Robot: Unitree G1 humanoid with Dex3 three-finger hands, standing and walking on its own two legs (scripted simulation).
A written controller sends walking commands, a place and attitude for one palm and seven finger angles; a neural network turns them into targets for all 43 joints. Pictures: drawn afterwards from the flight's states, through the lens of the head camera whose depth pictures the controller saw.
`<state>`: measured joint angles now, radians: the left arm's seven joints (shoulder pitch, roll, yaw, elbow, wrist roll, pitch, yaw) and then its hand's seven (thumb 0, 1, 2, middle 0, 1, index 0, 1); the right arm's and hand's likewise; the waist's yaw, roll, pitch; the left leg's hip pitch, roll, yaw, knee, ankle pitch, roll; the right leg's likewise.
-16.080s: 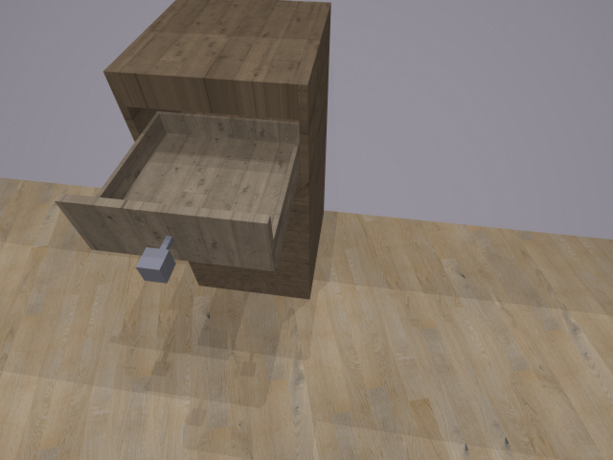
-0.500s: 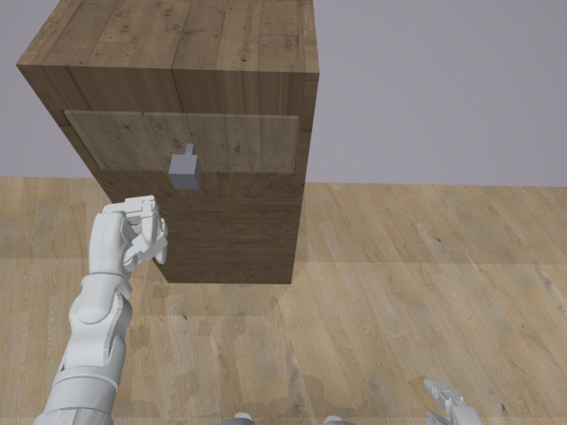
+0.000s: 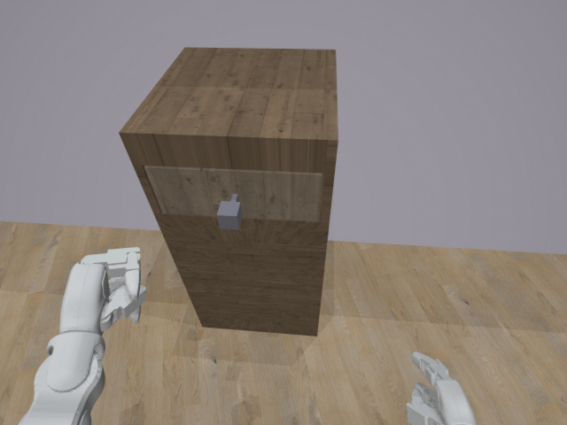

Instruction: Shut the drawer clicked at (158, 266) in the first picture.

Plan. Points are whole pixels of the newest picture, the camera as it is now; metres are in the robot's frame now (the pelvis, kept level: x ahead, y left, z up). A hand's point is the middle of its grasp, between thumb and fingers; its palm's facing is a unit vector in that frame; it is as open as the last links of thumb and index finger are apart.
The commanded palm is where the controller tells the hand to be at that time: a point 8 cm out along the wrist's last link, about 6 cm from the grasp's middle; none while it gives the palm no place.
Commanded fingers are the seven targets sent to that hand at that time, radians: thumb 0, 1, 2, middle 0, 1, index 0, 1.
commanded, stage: draw the hand back to the body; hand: left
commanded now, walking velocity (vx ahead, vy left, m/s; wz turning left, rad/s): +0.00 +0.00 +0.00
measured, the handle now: (232, 208) +0.56 +0.17 -0.06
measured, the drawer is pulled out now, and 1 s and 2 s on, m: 0.00 0.00 0.00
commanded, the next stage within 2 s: step back with the hand held close in 0.52 s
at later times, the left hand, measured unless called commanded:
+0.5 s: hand (66, 341) +0.16 +0.22 +0.17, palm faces +0.40 -0.83 -0.38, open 3.2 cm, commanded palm +0.11 +0.26 +0.18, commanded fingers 0.00 0.90 0.90 -1.40 -1.60 -1.40 -1.60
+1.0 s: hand (93, 326) +0.18 +0.22 +0.14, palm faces +0.24 -0.84 -0.48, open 3.2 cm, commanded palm +0.12 +0.27 +0.18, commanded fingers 0.00 0.90 0.90 -1.40 -1.60 -1.40 -1.60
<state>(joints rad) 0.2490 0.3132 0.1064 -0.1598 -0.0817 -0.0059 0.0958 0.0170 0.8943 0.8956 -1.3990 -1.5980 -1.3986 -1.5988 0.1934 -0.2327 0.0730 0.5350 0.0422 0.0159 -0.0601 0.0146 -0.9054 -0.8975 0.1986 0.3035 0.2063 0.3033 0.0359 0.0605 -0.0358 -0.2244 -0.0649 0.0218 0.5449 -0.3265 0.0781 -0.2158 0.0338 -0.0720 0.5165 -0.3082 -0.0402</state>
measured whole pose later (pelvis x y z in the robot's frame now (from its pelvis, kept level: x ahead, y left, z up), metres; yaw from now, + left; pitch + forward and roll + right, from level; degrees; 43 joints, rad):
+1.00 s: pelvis -0.02 -0.01 +0.01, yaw -1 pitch +1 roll -1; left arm 0.65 0.39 0.33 -0.54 -0.06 -0.18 0.11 0.01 0.89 0.89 -1.40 -1.60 -1.40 -1.60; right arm 0.18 -0.25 -0.03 0.56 0.03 0.00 -0.05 0.02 -0.91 -0.90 0.20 0.30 0.21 0.30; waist -0.02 0.02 0.04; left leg -0.24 -0.05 0.04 0.48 -0.26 0.07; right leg -0.24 0.05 -0.06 0.46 -0.24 -0.05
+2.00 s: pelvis -0.19 -0.03 -0.01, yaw -3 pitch +6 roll -3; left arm 0.65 0.52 0.43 -0.72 -0.07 -0.27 0.08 0.01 0.89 0.89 -1.40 -1.60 -1.40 -1.60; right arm 0.05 -0.20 0.00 0.54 -0.02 -0.09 -0.01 0.01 -0.90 -0.90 0.20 0.30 0.21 0.30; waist 0.01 0.01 0.11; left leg -0.56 0.03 0.03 0.38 0.08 0.04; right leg -0.15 0.09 -0.01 0.45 -0.41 -0.03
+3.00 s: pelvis -0.34 -0.01 +0.00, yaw +0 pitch -2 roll -1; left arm 0.60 0.38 0.37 -0.59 -0.03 -0.18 0.14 0.01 0.88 0.89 -1.41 -1.60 -1.41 -1.60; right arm 0.25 -0.18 0.01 0.66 0.00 -0.08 -0.07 0.02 -0.90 -0.90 0.20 0.30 0.21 0.30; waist 0.01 -0.06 -0.04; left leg -0.42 0.03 0.06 0.78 -0.32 0.01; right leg -0.17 0.03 -0.11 0.50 -0.30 -0.07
